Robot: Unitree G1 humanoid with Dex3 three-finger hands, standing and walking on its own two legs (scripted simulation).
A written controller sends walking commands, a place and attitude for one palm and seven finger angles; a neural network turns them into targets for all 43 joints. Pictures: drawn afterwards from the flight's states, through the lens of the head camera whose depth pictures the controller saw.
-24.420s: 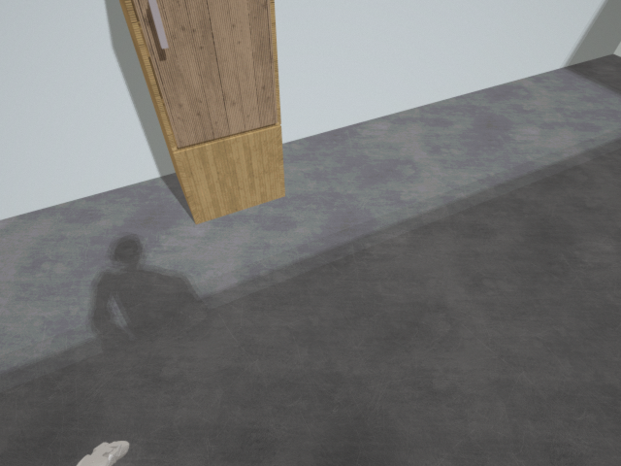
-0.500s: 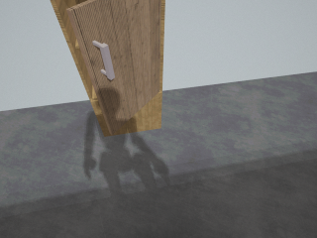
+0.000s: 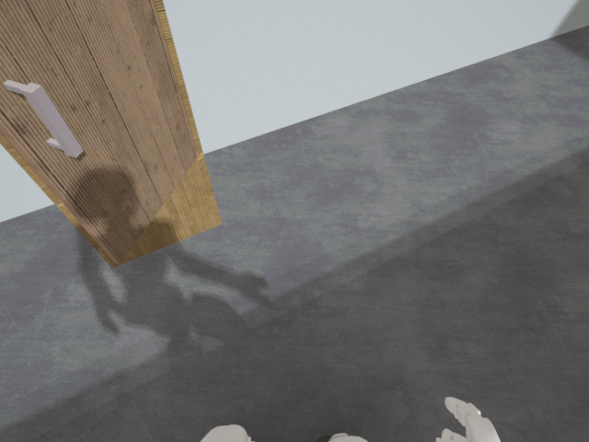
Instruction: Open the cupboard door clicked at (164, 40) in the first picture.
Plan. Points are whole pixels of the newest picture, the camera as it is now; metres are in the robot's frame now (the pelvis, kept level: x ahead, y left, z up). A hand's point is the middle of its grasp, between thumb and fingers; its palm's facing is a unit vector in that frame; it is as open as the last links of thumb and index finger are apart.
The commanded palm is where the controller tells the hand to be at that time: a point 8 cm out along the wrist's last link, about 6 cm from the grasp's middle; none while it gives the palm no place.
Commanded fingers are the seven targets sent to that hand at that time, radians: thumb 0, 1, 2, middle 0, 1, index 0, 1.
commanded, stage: walk to a spot facing it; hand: left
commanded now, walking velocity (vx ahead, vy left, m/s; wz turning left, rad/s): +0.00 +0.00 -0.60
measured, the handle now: (45, 120) +0.52 +0.43 +0.08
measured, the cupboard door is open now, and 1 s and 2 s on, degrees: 42 42 42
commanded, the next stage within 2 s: turn to face it in 1.92 s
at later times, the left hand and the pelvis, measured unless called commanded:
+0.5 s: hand (197, 435) +0.13 +0.16 -0.16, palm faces -0.28 -0.92 -0.28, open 7.4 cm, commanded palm none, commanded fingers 0.00 0.90 0.90 -0.20 -0.30 -0.20 -0.30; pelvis +0.00 -0.03 +0.00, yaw -18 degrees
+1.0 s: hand (332, 302) +0.36 -0.04 -0.15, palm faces -0.64 -0.74 -0.22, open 7.4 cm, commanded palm none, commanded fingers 0.00 0.90 0.90 -0.20 -0.30 -0.20 -0.30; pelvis +0.11 -0.11 -0.01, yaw -36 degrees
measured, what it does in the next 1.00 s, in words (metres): steps to the right, turning right: left foot, then right foot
